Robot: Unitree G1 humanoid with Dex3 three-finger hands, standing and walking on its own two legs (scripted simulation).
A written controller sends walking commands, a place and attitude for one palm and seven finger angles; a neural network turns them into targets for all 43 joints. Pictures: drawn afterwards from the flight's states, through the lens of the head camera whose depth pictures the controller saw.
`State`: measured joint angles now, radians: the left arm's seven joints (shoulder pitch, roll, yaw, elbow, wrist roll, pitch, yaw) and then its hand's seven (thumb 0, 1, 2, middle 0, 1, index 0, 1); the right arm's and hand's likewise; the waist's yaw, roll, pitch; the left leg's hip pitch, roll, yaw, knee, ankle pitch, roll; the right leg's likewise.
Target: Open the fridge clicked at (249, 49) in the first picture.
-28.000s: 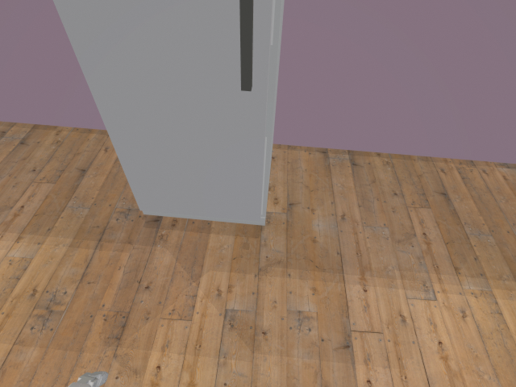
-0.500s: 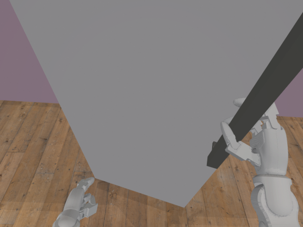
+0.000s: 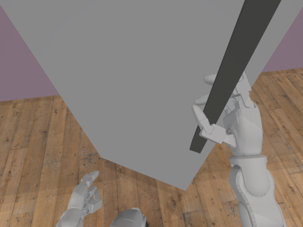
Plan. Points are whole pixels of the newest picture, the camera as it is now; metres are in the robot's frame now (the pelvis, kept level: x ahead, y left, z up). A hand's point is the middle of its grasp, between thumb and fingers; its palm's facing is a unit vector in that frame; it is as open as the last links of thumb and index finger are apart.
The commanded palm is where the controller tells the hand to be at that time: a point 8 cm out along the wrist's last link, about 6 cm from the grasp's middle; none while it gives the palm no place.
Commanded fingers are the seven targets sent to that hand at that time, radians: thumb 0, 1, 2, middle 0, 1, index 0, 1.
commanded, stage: walk backward, drawing the door open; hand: right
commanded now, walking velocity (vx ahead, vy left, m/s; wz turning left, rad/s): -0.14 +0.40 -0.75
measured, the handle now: (225, 74) +0.34 -0.07 +0.26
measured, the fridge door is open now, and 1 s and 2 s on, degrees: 29 47 65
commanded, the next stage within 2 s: stop walking and hold the door back in 1.54 s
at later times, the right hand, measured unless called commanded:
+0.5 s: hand (179, 158) +0.22 -0.01 +0.19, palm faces +0.17 +0.97 -0.14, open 7.7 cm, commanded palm +0.18 -0.06 +0.19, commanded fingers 0.00 -0.90 -0.90 0.45 1.40 0.45 1.40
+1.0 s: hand (143, 183) +0.17 +0.04 +0.19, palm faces +0.63 +0.75 -0.17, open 7.1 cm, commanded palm +0.11 +0.02 +0.19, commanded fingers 0.00 -0.90 -0.90 0.45 1.40 0.45 1.40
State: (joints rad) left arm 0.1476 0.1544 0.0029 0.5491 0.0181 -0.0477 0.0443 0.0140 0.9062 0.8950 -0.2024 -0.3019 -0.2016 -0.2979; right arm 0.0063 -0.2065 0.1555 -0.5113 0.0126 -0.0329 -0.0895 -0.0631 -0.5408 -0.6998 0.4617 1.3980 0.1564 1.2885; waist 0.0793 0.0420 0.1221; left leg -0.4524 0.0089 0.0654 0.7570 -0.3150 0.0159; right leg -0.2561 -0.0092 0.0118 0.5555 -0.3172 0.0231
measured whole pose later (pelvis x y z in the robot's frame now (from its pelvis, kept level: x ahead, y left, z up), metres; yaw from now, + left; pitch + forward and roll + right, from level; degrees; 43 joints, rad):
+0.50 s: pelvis -0.05 +0.16 +0.01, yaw -23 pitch -2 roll +2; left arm 0.06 0.13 0.02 0.61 0.00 -0.07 0.01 0.01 0.91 0.90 -0.20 -0.30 -0.20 -0.30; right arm -0.16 -0.22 0.17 -0.44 -0.01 -0.05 -0.04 -0.09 -0.51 -0.78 0.48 1.40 0.18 1.31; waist 0.04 0.02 0.25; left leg -0.49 -0.03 0.00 1.02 -0.40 -0.03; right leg -0.30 -0.07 0.11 0.58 -0.25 0.05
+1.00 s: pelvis +0.00 +0.31 +0.01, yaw -38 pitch -3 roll +1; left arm 0.10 0.16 -0.02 0.54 -0.02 -0.03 0.01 0.01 0.91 0.90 -0.20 -0.30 -0.20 -0.30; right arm -0.03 -0.24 0.03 -0.41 0.05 -0.03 -0.11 -0.06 -0.58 -0.84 0.46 1.40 0.19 1.33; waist -0.01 -0.04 0.18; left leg -0.25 -0.02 0.04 0.48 -0.17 0.01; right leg -0.30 -0.07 0.05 0.56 -0.23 0.04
